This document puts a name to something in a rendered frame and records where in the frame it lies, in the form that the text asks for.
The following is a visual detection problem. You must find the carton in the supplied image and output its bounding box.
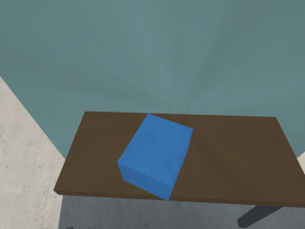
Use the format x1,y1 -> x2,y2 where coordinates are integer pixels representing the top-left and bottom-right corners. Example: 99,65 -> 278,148
117,114 -> 193,201

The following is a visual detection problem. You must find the table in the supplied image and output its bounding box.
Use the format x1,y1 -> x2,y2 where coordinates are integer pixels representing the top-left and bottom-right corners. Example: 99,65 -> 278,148
53,111 -> 305,228

